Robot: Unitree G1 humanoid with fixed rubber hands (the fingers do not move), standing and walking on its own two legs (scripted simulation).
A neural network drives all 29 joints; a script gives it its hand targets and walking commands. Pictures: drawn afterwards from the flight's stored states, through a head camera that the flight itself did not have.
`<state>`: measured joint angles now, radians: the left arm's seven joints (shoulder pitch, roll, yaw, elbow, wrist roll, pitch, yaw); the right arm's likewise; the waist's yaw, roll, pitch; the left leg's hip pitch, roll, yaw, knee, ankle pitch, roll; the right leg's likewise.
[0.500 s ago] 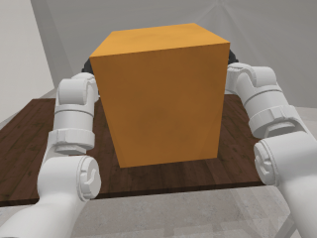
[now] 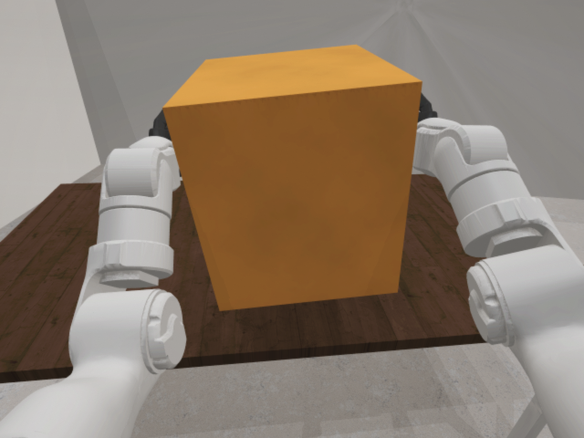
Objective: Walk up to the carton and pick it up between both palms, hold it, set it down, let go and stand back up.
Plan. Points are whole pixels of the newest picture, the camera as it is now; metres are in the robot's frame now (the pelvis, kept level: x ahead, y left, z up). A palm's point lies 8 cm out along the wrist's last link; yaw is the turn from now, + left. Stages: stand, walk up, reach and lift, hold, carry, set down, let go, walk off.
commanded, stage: hold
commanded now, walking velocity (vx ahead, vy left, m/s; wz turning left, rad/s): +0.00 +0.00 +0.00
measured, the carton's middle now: (293, 166) +0.41 +0.00 +0.28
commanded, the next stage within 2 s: none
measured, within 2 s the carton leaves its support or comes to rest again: neither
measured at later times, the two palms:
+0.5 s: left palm (164, 154) +0.37 +0.17 +0.31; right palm (420, 138) +0.37 -0.16 +0.33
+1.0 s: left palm (164, 153) +0.37 +0.17 +0.31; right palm (422, 137) +0.36 -0.16 +0.33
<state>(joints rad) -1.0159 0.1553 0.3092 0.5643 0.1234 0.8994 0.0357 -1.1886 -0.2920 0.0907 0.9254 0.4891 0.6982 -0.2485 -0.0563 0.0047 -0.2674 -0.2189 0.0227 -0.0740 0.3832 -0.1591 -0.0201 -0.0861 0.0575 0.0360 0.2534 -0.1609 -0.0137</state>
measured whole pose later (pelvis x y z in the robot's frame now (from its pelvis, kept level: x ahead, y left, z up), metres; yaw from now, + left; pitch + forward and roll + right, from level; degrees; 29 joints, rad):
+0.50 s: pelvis +0.00 +0.00 +0.00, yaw +0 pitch +0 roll -2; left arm -1.02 0.15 0.30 0.56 0.13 0.90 0.04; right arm -1.20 -0.30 0.10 0.94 0.50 0.69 -0.24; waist -0.06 0.01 -0.27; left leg -0.22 0.02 -0.08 0.39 -0.16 -0.02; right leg -0.08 0.06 0.04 0.25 -0.16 -0.01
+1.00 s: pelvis +0.00 +0.00 +0.00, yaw +0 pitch +0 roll -2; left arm -1.04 0.16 0.31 0.60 0.12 0.89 0.04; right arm -1.21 -0.30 0.09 0.96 0.49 0.69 -0.24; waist -0.05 0.01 -0.27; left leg -0.23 0.02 -0.08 0.38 -0.16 -0.02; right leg -0.09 0.06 0.04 0.25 -0.16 -0.01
